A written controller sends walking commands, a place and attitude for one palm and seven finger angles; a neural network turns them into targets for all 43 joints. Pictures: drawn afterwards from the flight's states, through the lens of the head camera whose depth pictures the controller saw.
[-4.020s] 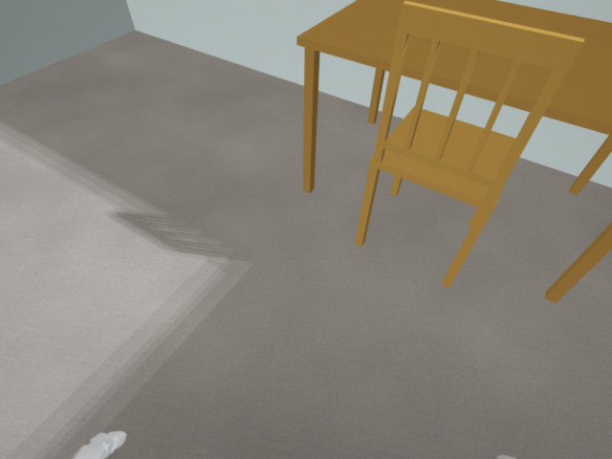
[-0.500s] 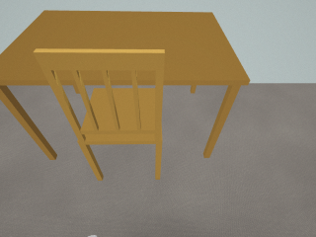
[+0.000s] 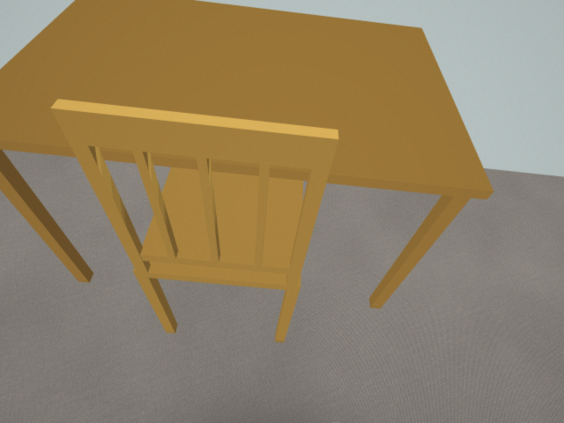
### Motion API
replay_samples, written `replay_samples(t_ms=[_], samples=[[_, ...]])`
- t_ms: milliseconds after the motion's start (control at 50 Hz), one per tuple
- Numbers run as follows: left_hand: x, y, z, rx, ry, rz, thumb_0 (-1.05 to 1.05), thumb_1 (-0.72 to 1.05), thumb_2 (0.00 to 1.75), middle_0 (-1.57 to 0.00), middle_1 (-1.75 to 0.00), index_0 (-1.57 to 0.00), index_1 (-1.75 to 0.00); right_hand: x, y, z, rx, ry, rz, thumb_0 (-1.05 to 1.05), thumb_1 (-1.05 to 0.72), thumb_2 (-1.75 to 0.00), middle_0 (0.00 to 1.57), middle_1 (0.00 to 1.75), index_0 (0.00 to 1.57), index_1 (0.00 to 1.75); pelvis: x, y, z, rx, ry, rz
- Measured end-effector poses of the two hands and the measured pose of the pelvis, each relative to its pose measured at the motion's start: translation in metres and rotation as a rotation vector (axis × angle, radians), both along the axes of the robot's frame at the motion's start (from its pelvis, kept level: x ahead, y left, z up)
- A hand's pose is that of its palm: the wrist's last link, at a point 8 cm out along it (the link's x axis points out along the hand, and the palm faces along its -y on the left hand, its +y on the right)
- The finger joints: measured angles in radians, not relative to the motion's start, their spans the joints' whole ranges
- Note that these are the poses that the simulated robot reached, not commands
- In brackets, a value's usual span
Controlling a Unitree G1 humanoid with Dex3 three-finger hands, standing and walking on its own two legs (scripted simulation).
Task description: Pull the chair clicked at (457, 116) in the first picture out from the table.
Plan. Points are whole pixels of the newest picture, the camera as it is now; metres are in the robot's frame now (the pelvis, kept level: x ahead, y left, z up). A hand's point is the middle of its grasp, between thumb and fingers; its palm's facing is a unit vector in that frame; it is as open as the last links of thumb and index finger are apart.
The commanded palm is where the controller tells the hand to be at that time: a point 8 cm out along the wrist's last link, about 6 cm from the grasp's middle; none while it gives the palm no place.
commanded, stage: come to a stop and stand still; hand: left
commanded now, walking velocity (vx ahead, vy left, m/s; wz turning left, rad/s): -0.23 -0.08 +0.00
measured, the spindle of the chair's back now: (210, 215) +0.47 +0.18 -0.07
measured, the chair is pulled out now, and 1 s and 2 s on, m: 0.00 0.00 0.00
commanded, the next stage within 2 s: look again from close up in 1.04 s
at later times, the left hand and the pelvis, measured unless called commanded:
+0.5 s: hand out of the picture +0.03 +0.13 -0.15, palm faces +0.07 -0.95 -0.30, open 7.3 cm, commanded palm none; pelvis -0.02 -0.07 +0.00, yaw +1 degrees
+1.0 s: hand out of the picture -0.05 +0.15 -0.18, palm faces +0.08 -0.99 -0.15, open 7.3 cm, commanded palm none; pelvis -0.04 -0.02 +0.00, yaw +1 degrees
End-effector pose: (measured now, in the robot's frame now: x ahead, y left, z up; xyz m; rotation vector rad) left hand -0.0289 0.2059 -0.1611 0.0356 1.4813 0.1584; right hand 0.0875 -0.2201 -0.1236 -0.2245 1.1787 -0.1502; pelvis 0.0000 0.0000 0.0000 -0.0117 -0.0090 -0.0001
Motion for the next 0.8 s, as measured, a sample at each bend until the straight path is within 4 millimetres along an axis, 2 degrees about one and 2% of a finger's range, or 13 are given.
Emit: replay_samples(t_ms=[100,200,280,360,480,600,720,800], samples=[[0.034,-0.001,0.004,0.037,-0.054,-0.025,0.0,0.91,0.9,-0.2,-0.3,-0.2,-0.3,-0.008,-0.019,-0.003,-0.001,0.05,-0.028,-0.02,-0.95,-0.89,0.2,0.3,0.21,0.3,0.001,-0.013,0.001,0.0,0.0,0.002],[0.057,-0.006,0.012,0.105,-0.114,-0.051,0.0,0.91,0.9,-0.2,-0.3,-0.2,-0.3,-0.026,-0.044,-0.017,0.027,0.087,-0.056,-0.01,-0.93,-0.89,0.2,0.3,0.21,0.3,-0.002,-0.035,-0.004,0.011,-0.001,-0.001],[0.062,-0.017,0.017,0.167,-0.161,-0.083,0.0,0.91,0.9,-0.2,-0.3,-0.2,-0.3,-0.043,-0.066,-0.037,0.073,0.111,-0.088,-0.01,-0.92,-0.89,0.2,0.3,0.2,0.3,-0.005,-0.055,-0.013,0.031,-0.002,-0.01],[0.059,-0.029,0.033,0.18,-0.176,-0.093,0.0,0.91,0.9,-0.2,-0.3,-0.2,-0.3,-0.063,-0.077,-0.039,0.096,0.158,-0.099,0.0,-0.92,-0.89,0.19,0.3,0.2,0.3,-0.01,-0.064,-0.006,0.043,-0.003,0.005],[0.048,-0.035,0.046,0.195,-0.208,-0.063,0.0,0.91,0.9,-0.2,-0.3,-0.21,-0.3,-0.088,-0.084,-0.036,0.109,0.207,-0.075,0.0,-0.91,-0.89,0.19,0.3,0.2,0.3,-0.022,-0.068,0.002,0.062,0.004,0.019],[0.018,-0.026,0.044,0.182,-0.192,-0.027,0.0,0.91,0.9,-0.21,-0.3,-0.21,-0.3,-0.096,-0.079,-0.029,0.091,0.204,-0.037,0.0,-0.91,-0.89,0.19,0.3,0.2,0.3,-0.036,-0.06,0.004,0.062,0.008,0.028],[-0.025,-0.006,0.021,0.122,-0.114,0.014,0.0,0.91,0.9,-0.21,-0.3,-0.21,-0.3,-0.092,-0.055,-0.02,0.044,0.13,-0.009,0.0,-0.91,-0.89,0.19,0.3,0.2,0.3,-0.046,-0.035,-0.002,0.021,0.008,0.02],[-0.043,0.005,0.007,0.077,-0.052,0.017,0.01,0.91,0.9,-0.2,-0.3,-0.2,-0.3,-0.103,-0.03,-0.012,0.028,0.112,-0.017,0.0,-0.91,-0.89,0.19,0.3,0.2,0.3,-0.046,-0.023,-0.002,0.014,0.0,0.02]])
